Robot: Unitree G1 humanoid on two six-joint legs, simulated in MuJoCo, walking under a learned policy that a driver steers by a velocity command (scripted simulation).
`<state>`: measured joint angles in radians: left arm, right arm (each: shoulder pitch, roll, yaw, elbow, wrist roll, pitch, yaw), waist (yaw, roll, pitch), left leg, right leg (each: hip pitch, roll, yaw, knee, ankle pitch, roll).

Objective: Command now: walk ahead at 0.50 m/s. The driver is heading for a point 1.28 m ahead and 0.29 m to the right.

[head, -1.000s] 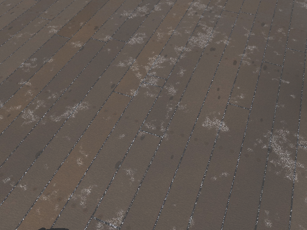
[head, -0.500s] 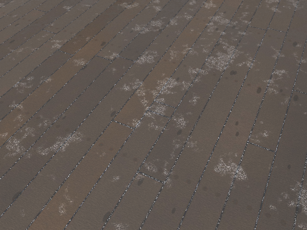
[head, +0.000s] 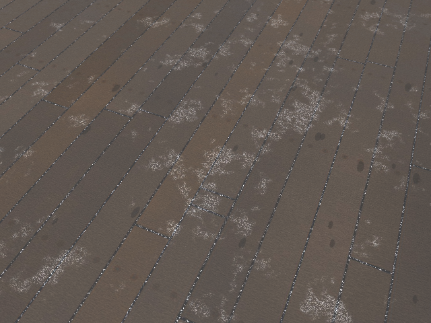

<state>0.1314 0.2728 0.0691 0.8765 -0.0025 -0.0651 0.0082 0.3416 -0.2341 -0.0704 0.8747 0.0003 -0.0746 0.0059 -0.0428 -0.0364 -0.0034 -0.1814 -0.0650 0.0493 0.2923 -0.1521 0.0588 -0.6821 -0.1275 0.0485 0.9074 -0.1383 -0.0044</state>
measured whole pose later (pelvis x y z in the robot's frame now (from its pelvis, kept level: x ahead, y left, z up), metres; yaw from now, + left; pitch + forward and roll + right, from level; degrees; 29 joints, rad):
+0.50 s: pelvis +0.27 -0.09 +0.00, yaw +0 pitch +2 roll +0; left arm 0.31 0.23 0.06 0.96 0.00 -0.09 -0.02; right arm 0.15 -0.27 -0.08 0.87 0.01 -0.07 -0.02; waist 0.05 0.04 0.00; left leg -0.65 0.12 -0.04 0.95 -0.16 0.02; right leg -0.15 0.05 -0.04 0.27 -0.16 -0.06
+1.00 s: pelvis +0.55 -0.02 +0.00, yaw +0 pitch +1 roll +1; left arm 0.18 0.28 0.07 0.95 -0.02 -0.08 0.01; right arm 0.25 -0.23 -0.06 0.94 0.00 -0.09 0.02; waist -0.02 -0.04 0.03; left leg -0.20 -0.06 0.06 0.33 -0.14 0.07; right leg -0.56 -0.11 0.03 1.08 -0.28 -0.03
